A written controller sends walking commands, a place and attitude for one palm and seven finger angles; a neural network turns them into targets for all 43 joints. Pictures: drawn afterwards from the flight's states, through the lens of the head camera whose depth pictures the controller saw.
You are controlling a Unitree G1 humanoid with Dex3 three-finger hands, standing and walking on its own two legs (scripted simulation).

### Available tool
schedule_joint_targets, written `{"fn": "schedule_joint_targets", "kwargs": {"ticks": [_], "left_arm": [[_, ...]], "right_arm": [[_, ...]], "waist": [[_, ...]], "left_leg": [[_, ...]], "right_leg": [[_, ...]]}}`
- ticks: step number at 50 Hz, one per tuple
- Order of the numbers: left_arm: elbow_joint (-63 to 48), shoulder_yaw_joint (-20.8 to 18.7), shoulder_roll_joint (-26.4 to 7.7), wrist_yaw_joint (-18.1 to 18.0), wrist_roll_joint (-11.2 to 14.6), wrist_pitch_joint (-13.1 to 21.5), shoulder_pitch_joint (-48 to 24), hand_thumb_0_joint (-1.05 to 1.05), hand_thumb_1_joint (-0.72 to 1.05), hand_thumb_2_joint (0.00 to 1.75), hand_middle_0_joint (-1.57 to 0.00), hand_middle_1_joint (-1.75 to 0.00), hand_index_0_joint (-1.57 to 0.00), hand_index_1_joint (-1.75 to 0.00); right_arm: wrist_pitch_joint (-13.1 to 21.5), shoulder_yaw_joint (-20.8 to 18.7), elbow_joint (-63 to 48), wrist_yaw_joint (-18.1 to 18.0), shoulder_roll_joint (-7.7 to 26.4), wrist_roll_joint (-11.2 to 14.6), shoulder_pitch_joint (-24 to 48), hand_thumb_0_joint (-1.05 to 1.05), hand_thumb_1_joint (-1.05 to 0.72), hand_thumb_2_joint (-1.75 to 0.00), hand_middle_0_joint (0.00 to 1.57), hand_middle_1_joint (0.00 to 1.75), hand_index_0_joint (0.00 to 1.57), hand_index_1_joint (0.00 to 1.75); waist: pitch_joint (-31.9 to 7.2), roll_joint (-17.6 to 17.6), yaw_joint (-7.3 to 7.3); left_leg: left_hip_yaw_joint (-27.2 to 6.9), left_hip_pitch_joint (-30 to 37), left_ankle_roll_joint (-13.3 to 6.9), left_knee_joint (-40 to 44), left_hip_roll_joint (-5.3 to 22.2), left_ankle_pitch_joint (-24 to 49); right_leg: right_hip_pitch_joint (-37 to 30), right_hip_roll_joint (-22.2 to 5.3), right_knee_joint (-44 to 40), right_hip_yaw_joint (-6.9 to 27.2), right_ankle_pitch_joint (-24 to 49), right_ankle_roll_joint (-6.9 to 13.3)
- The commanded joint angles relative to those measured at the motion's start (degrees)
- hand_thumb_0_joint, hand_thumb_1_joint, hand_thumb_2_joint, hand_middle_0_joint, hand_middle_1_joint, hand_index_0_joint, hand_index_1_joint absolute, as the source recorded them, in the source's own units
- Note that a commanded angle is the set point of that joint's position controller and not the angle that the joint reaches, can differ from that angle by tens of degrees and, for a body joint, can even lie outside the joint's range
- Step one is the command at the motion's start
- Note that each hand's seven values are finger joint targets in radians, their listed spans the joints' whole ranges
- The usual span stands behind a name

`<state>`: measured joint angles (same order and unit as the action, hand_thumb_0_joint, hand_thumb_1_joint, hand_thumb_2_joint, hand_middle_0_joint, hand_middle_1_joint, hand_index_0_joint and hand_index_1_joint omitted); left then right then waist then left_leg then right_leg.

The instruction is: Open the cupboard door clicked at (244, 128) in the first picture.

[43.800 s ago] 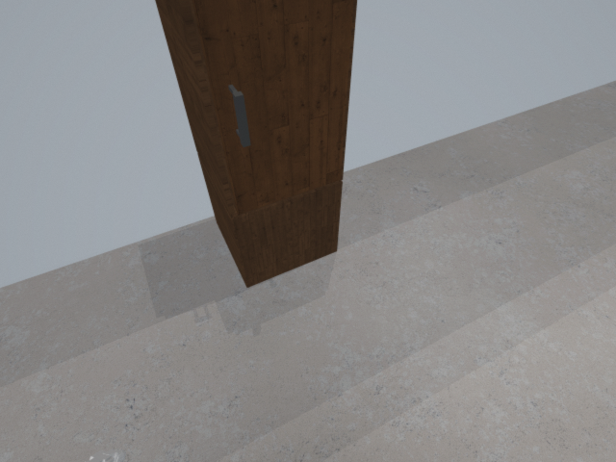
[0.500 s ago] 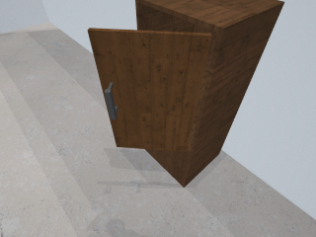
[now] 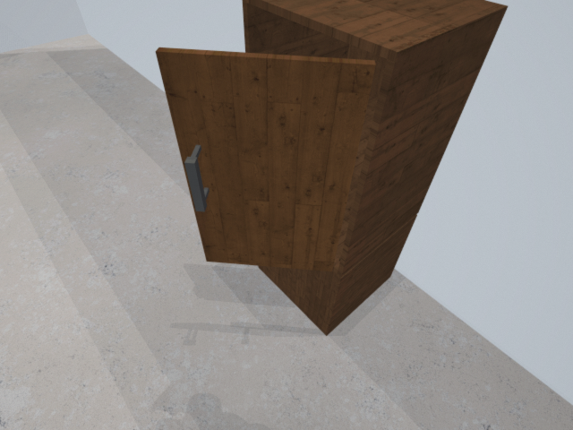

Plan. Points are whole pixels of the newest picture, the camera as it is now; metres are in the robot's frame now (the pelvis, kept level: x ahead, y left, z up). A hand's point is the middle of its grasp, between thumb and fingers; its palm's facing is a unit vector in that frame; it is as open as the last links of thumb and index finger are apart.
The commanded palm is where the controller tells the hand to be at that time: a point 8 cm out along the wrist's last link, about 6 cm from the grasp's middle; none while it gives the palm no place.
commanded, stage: look again from close up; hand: left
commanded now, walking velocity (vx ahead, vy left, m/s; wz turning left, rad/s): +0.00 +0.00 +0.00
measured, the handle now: (199, 179) +0.59 +0.22 -0.01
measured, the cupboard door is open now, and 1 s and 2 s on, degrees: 43 43 43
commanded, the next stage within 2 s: shuffle to correct the standing spot in 0.34 s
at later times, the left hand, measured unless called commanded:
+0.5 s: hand out of the picture +0.04 +0.22 -0.17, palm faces +0.00 -0.97 -0.25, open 7.4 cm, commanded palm none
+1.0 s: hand out of the picture +0.03 +0.20 -0.19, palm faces +0.02 -0.98 -0.17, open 7.4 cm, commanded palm none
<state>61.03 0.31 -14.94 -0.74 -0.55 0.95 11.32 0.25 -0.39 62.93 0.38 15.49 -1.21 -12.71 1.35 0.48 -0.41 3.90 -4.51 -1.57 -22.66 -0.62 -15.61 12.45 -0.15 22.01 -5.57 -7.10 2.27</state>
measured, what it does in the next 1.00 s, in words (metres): shifts its weight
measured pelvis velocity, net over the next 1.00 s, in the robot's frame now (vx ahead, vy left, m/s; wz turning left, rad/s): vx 0.03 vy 0.04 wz -0.03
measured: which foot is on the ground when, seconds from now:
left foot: down 0.00-1.00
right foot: down 0.00-1.00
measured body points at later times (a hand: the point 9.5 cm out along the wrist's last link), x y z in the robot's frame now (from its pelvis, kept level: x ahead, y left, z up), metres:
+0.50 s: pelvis +0.01 +0.02 +0.00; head +0.01 +0.03 +0.45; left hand +0.04 +0.28 -0.15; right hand +0.04 -0.25 -0.14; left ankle -0.03 +0.10 -0.74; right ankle +0.06 -0.09 -0.74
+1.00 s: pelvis +0.03 +0.04 -0.01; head +0.05 +0.06 +0.44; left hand +0.03 +0.26 -0.18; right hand +0.01 -0.17 -0.17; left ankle -0.03 +0.10 -0.74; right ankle +0.05 -0.09 -0.74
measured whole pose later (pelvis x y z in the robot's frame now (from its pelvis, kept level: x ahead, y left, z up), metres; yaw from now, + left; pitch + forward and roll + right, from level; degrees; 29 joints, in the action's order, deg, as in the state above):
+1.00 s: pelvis +0.03 +0.04 -0.01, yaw -1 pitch -3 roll +0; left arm 61.0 -1.3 -8.2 -3.1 -0.7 -2.3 17.0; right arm 0.3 -1.3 64.4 -3.0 4.6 -0.7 -16.4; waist 4.7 2.4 0.0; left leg 6.2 -3.0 -4.9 -25.8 -3.5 -20.5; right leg 14.7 -2.6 32.5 -2.1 -14.5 0.2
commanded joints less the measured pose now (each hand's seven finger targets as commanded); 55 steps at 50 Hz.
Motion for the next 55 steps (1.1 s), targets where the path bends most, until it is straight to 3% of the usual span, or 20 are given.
{"fn": "schedule_joint_targets", "kwargs": {"ticks": [1,7,17,22,25,28,30,32,33,37,40,42,44,48,50,51,52,53,54,55], "left_arm": [[-2.84,-2.25,-9.77,-0.90,-0.14,1.44,-0.85,0.00,0.90,0.90,-0.20,-0.30,-0.20,-0.30],[-1.72,-2.05,-9.17,-0.96,-0.17,1.35,-0.09,0.00,0.90,0.90,-0.20,-0.30,-0.20,-0.30],[-0.79,-1.69,-8.43,-1.03,-0.29,1.00,0.72,0.00,0.90,0.90,-0.20,-0.30,-0.20,-0.30],[-0.79,-1.73,-8.24,-1.04,-0.38,0.98,0.81,0.00,0.90,0.90,-0.20,-0.30,-0.20,-0.30],[0.64,-0.71,-3.36,-1.28,-0.40,0.22,4.02,0.00,0.90,0.90,-0.20,-0.30,-0.20,-0.30],[0.70,-0.95,-2.95,-1.25,-0.66,-0.40,6.18,0.00,0.90,0.90,-0.20,-0.30,-0.20,-0.30],[0.11,-1.44,-2.98,-1.09,-0.85,-0.54,7.29,0.00,0.90,0.90,-0.20,-0.30,-0.20,-0.30],[-0.04,-1.21,-1.40,-1.18,-0.73,-0.42,7.74,0.00,0.90,0.90,-0.20,-0.30,-0.20,-0.30],[0.22,-0.95,-0.46,-1.30,-0.62,-0.30,8.18,0.00,0.90,0.90,-0.20,-0.30,-0.20,-0.30],[1.25,-0.59,0.75,-2.07,0.01,0.32,9.66,0.00,0.90,0.90,-0.20,-0.30,-0.20,-0.30],[0.64,-1.28,0.33,-2.57,0.04,-0.06,9.34,0.00,0.90,0.90,-0.20,-0.30,-0.20,-0.30],[-0.08,-1.64,1.73,-2.97,0.04,-0.89,10.17,0.00,0.90,0.90,-0.20,-0.30,-0.20,-0.30],[-1.03,-2.02,2.51,-2.94,-0.09,-1.66,9.90,0.00,0.90,0.90,-0.20,-0.30,-0.20,-0.30],[-3.24,-2.69,3.66,-2.73,-0.39,-2.73,8.24,0.00,0.90,0.90,-0.20,-0.30,-0.20,-0.30],[-3.38,-2.78,4.11,-2.62,-0.43,-2.72,8.65,0.00,0.90,0.90,-0.20,-0.30,-0.20,-0.30],[-3.17,-2.73,4.31,-2.51,-0.49,-2.53,9.46,0.00,0.90,0.90,-0.20,-0.30,-0.20,-0.30],[-2.69,-2.62,4.39,-2.41,-0.62,-2.11,10.78,0.00,0.90,0.90,-0.20,-0.30,-0.20,-0.30],[0.48,-1.77,0.67,-3.83,-1.02,-0.59,14.04,0.00,0.90,0.90,-0.20,-0.30,-0.20,-0.30],[-1.55,-1.91,1.16,-3.66,-0.24,-0.30,12.38,0.00,0.90,0.90,-0.20,-0.30,-0.20,-0.30],[-1.78,-1.70,0.88,-3.14,0.29,0.12,10.82,0.00,0.90,0.90,-0.20,-0.30,-0.20,-0.30]], "right_arm": [[1.33,-1.56,-2.25,-0.91,9.05,0.28,0.21,0.00,-0.90,-0.90,0.20,0.30,0.20,0.30],[1.44,-1.38,-1.07,-1.13,8.78,0.40,0.06,0.00,-0.90,-0.90,0.20,0.30,0.20,0.30],[1.34,-1.29,-0.26,-1.33,8.64,0.55,0.43,0.00,-0.90,-0.90,0.20,0.30,0.20,0.30],[1.51,-1.41,-0.35,-1.38,8.93,0.56,1.13,0.00,-0.90,-0.90,0.20,0.30,0.20,0.30],[0.57,-0.15,1.07,-1.17,3.54,0.30,-1.87,0.00,-0.90,-0.90,0.20,0.30,0.20,0.30],[-0.10,-0.02,1.40,-1.06,2.96,0.02,-4.41,0.00,-0.90,-0.90,0.20,0.30,0.20,0.30],[-0.10,-0.16,1.09,-1.10,2.67,0.00,-5.70,0.00,-0.90,-0.90,0.20,0.30,0.20,0.30],[0.28,0.03,0.82,-1.36,1.82,0.20,-5.69,0.00,-0.90,-0.90,0.20,0.30,0.20,0.30],[0.62,0.13,0.89,-1.59,1.40,0.36,-5.76,0.00,-0.90,-0.90,0.20,0.30,0.20,0.30],[1.76,-0.21,2.16,-3.01,1.03,0.83,-6.66,0.00,-0.90,-0.90,0.20,0.30,0.20,0.30],[1.65,-1.10,2.01,-3.85,1.07,1.24,-7.00,0.00,-0.90,-0.90,0.20,0.30,0.20,0.30],[1.21,-1.54,1.69,-4.21,-0.39,1.26,-8.45,0.00,-0.90,-0.90,0.20,0.30,0.20,0.30],[0.69,-2.09,1.24,-4.36,-0.89,1.09,-8.82,0.00,-0.90,-0.90,0.20,0.30,0.20,0.30],[0.45,-2.70,0.02,-4.45,-1.36,0.49,-8.74,0.00,-0.90,-0.90,0.20,0.30,0.20,0.30],[0.65,-2.45,-0.42,-4.28,-1.77,0.25,-7.22,0.00,-0.90,-0.90,0.20,0.30,0.20,0.30],[0.64,-2.37,-0.81,-4.14,-1.78,0.15,-6.03,0.00,-0.90,-0.90,0.20,0.30,0.20,0.30],[0.68,-2.27,-0.82,-4.04,-1.87,0.23,-5.41,0.00,-0.90,-0.90,0.20,0.30,0.20,0.30],[1.27,-2.36,-4.27,-3.49,1.98,1.63,-4.16,0.00,-0.90,-0.90,0.20,0.30,0.20,0.30],[1.58,-2.26,-5.56,-3.15,0.29,0.94,-8.47,0.00,-0.90,-0.90,0.20,0.30,0.20,0.30],[1.54,-1.81,-5.26,-2.89,-0.11,0.60,-7.03,0.00,-0.90,-0.90,0.20,0.30,0.20,0.30]], "waist": [[0.30,0.64,0.23],[0.72,-0.93,0.37],[2.45,-0.44,0.50],[1.21,-0.43,0.51],[1.84,1.07,0.58],[4.76,0.53,0.73],[5.93,0.70,0.81],[7.34,0.36,0.75],[6.19,-0.06,0.69],[-0.08,-1.56,0.42],[0.52,-2.59,0.33],[0.15,-3.66,0.20],[1.19,-3.79,0.11],[4.06,-6.10,-0.18],[4.55,-6.23,0.65],[4.93,-5.15,1.35],[5.26,-3.80,2.04],[1.37,-4.18,2.01],[-4.41,-8.57,0.41],[-3.85,-6.38,1.46]], "left_leg": [[-6.50,-7.82,-0.85,6.13,6.59,0.78],[-6.88,-8.26,-0.71,7.17,7.21,1.86],[-7.25,-8.20,-0.73,8.34,7.59,1.70],[-7.25,-7.11,-0.70,8.51,7.87,3.85],[-5.96,-7.53,-0.11,7.84,6.94,-0.93],[-5.14,-9.16,-0.31,6.53,5.95,-8.17],[-5.30,-9.81,-0.99,6.08,6.06,-10.12],[-5.80,-9.94,-1.13,5.79,6.79,-4.71],[-5.90,-8.66,-1.03,5.44,7.29,1.02],[-4.89,-1.78,0.27,1.77,8.60,34.58],[-4.71,0.16,1.05,0.79,9.21,46.00],[-4.44,1.02,1.48,-0.50,9.55,49.64],[-5.17,1.11,0.51,-0.53,10.46,47.71],[-8.59,-2.15,-3.95,1.59,14.40,42.81],[-9.19,-4.81,-6.34,2.19,15.12,36.64],[-8.89,-5.94,-6.47,1.25,14.43,33.80],[-8.19,-6.82,-5.26,-0.53,12.72,30.84],[-4.39,-1.07,0.17,-11.75,11.15,59.11],[-5.69,-1.84,2.95,-9.41,9.50,55.62],[-5.20,-4.01,1.46,-8.38,9.65,43.17]], "right_leg": [[-5.29,-8.36,-5.73,10.58,-4.46,0.13],[-6.43,-8.33,-5.09,9.67,-0.81,0.09],[-5.79,-8.06,-4.85,8.93,0.07,-0.34],[-6.37,-8.07,-4.13,8.46,2.52,-0.46],[-5.86,-8.18,-5.03,8.56,-3.85,-1.20],[-2.47,-7.98,-4.47,9.92,-13.37,-0.57],[-1.03,-7.49,-3.39,9.91,-15.12,-0.03],[-0.15,-7.08,-1.63,9.35,-9.19,-0.04],[-1.06,-6.85,-0.25,8.33,-3.32,-0.15],[-6.71,-6.81,3.80,5.62,19.28,-0.84],[-6.32,-6.47,5.09,4.80,20.97,-0.95],[-4.92,-6.03,6.98,4.42,18.62,-1.17],[-1.87,-5.05,8.49,4.27,10.52,-1.50],[2.96,-3.06,15.00,4.57,-8.41,-1.85],[2.26,-3.20,16.20,5.65,-11.19,-1.72],[1.01,-3.47,13.93,5.91,-9.28,-1.68],[-0.77,-4.02,9.33,6.40,-2.96,-1.49],[3.86,-3.72,6.63,4.19,10.79,-2.26],[-2.07,-3.53,12.44,4.42,8.13,0.24],[-2.15,-3.85,11.53,5.12,4.16,0.82]]}}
